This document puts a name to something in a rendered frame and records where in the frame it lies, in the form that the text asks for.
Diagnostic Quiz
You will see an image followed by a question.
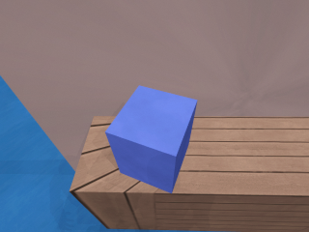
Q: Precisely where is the carton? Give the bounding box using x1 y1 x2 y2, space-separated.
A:
105 85 197 193

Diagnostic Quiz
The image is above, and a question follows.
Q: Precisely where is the pedestal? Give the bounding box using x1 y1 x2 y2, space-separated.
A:
70 116 309 232

